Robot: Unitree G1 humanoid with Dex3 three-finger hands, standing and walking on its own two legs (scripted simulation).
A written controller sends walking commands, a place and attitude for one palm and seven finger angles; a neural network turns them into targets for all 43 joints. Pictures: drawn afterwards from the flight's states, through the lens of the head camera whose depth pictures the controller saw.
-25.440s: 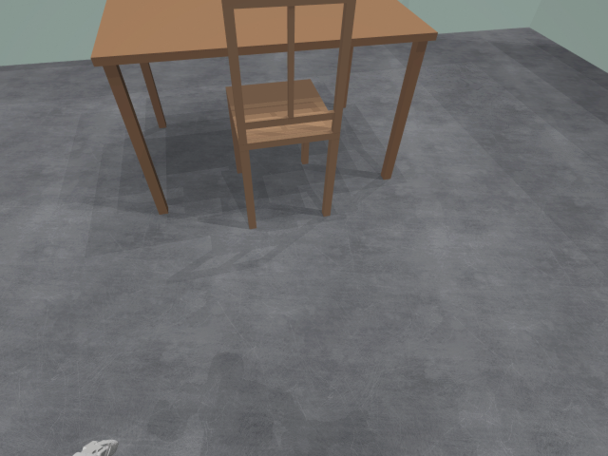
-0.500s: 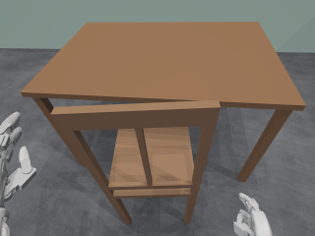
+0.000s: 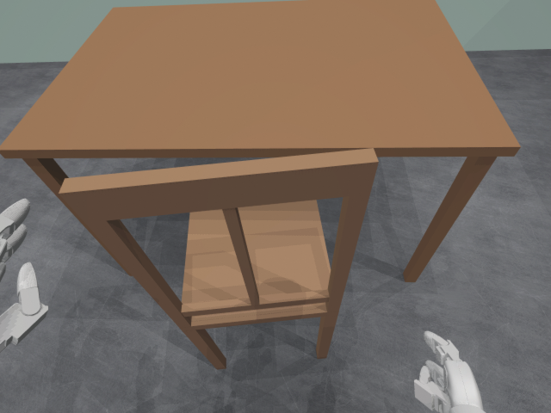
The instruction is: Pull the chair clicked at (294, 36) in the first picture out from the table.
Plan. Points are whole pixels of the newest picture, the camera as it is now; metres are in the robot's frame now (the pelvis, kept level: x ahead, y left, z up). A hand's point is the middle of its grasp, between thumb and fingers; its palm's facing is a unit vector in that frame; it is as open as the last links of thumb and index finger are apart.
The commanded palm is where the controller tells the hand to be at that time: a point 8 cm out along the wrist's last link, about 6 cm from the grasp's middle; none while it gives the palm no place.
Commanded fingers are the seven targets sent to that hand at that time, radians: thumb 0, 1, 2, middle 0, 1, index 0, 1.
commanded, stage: step back with the hand held close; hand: left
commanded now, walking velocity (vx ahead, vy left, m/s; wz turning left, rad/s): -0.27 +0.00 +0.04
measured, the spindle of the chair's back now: (244, 262) +0.36 +0.09 -0.05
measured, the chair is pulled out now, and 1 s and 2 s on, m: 0.13 0.13 0.13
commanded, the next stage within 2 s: stop stepping back and stand still in 1.28 s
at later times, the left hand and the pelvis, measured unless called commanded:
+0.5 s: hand (13, 347) +0.16 +0.25 +0.16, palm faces +0.41 -0.70 -0.58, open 7.4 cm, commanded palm +0.09 +0.28 +0.18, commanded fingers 0.00 0.90 0.90 -0.20 -0.30 -0.20 -0.30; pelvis -0.04 -0.02 -0.01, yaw +1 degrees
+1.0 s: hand (4, 396) +0.12 +0.23 +0.17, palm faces +0.42 -0.73 -0.54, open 7.4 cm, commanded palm +0.04 +0.27 +0.18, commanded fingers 0.00 0.90 0.90 -0.20 -0.30 -0.20 -0.30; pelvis -0.09 -0.04 -0.01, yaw +1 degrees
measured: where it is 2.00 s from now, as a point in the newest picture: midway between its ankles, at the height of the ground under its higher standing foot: outside the picture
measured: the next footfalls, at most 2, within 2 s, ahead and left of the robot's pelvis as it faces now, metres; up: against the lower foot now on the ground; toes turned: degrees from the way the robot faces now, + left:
right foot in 0.92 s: -0.02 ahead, -0.14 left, +0.00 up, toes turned +2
left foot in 1.18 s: -0.08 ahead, +0.09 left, +0.00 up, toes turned +3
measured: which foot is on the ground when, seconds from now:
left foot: down 0.00-0.98, up 1.00-1.00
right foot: down 0.00-0.76, up 0.78-0.90, down 0.92-1.00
